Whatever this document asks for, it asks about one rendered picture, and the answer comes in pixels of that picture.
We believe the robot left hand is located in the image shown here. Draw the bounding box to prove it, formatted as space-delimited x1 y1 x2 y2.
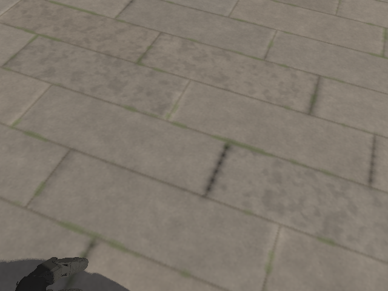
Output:
15 257 89 291

